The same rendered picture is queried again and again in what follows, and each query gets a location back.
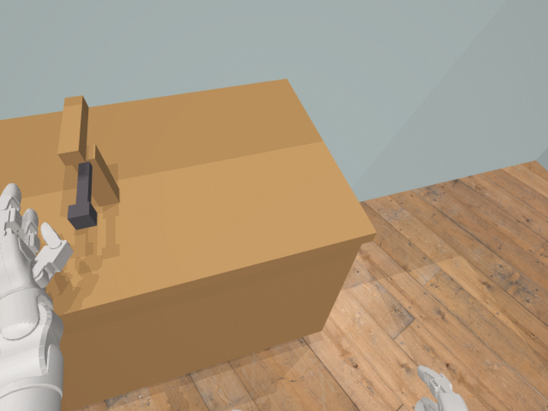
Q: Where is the counter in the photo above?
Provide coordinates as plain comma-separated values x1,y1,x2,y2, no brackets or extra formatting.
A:
0,79,377,411

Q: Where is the right robot hand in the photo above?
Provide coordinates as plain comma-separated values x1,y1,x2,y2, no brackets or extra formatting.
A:
414,366,468,411

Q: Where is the robot left forearm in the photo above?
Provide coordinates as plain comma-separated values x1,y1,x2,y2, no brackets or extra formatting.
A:
0,288,63,411

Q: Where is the left robot hand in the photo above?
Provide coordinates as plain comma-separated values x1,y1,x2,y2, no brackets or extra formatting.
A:
0,183,74,300

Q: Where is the tap lever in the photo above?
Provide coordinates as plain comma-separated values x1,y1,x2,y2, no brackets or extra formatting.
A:
68,162,97,230

